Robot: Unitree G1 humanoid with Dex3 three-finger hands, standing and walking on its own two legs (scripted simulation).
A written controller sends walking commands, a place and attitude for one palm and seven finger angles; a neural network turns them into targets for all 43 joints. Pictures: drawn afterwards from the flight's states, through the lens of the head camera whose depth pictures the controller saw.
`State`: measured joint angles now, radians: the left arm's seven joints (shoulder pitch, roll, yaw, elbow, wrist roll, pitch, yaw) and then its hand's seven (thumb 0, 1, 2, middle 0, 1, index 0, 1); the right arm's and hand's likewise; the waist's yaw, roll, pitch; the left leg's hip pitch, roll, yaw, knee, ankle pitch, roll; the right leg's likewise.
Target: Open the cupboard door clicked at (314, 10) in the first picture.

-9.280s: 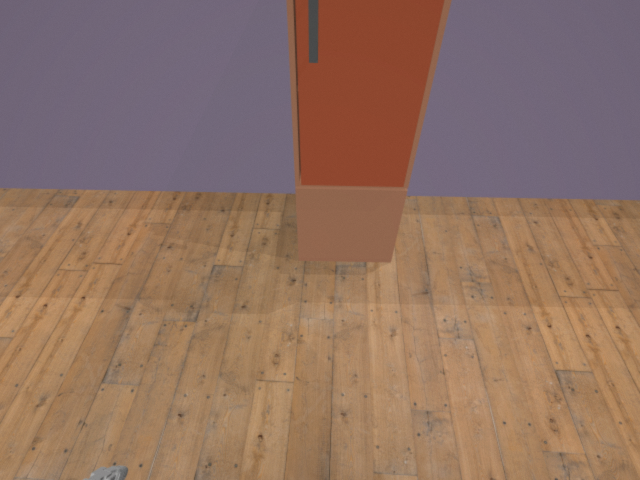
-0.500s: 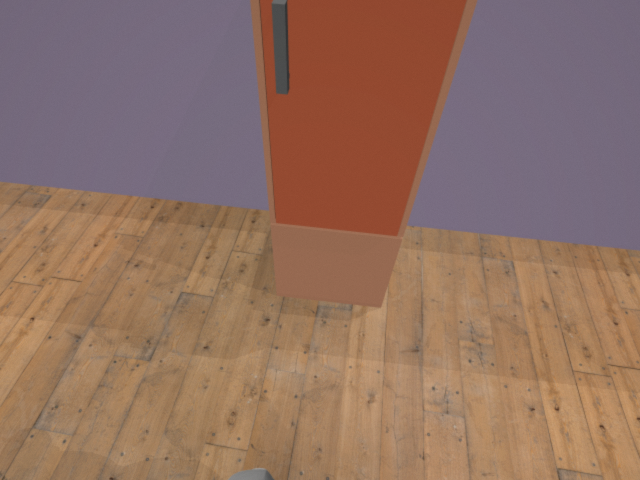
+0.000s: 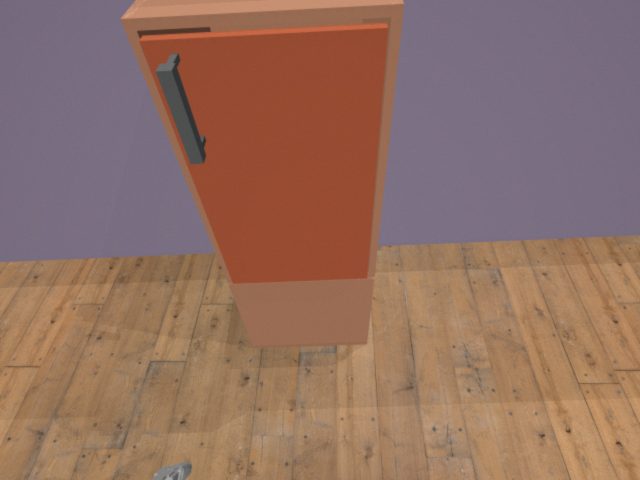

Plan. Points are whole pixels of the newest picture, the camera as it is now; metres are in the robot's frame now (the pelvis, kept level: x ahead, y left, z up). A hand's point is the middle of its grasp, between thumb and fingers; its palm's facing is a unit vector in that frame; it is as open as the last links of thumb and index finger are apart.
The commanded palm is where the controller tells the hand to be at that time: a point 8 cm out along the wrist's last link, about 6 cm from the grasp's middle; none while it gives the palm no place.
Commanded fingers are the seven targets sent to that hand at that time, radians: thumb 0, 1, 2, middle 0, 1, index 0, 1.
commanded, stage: come to a stop and stand still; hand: left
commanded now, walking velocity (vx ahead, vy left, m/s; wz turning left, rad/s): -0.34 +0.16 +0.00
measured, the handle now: (186, 111) +0.58 +0.21 +0.17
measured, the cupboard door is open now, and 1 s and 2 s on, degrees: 0 0 0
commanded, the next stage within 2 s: look again from close up in 1.10 s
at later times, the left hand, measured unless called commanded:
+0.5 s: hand out of the picture +0.07 +0.21 -0.17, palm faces +0.08 -0.97 -0.21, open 7.3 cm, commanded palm none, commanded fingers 0.00 0.90 0.90 -0.20 -0.30 -0.20 -0.30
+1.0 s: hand out of the picture +0.05 +0.16 -0.16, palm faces +0.02 -0.97 -0.22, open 7.3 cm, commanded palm none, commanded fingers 0.00 0.90 0.90 -0.20 -0.30 -0.20 -0.30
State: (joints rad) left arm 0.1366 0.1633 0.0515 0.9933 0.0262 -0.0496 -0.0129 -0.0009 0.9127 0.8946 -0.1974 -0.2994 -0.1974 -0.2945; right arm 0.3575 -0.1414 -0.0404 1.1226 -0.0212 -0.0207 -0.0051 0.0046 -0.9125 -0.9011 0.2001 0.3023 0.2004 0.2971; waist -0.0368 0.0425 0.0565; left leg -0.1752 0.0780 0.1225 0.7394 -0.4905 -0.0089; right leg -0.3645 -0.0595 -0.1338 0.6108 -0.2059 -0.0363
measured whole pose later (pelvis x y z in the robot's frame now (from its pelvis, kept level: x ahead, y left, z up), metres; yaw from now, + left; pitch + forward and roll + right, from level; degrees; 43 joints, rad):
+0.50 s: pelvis +0.04 +0.02 +0.01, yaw +0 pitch +0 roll -1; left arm 0.20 0.21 0.06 1.03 0.02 0.05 0.03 0.00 0.91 0.89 -0.20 -0.30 -0.20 -0.29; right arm 0.11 -0.15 -0.02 0.99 -0.02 0.01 -0.04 0.00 -0.91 -0.90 0.20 0.30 0.20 0.30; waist 0.03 -0.04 0.09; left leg -0.29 0.02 0.09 0.50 -0.21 0.04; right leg -0.40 -0.01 0.00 1.02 -0.48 0.02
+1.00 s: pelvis +0.01 -0.02 +0.00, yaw +1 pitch -2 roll +0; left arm 0.30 0.17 0.00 0.99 0.02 0.01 0.03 0.00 0.92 0.89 -0.20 -0.30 -0.20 -0.30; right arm 0.36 -0.18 -0.02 1.01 -0.03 0.02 -0.01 0.01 -0.91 -0.90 0.20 0.30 0.20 0.30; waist -0.03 0.02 0.00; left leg -0.35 0.06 0.05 0.59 -0.20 -0.02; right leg -0.22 -0.02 -0.03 0.63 -0.38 0.00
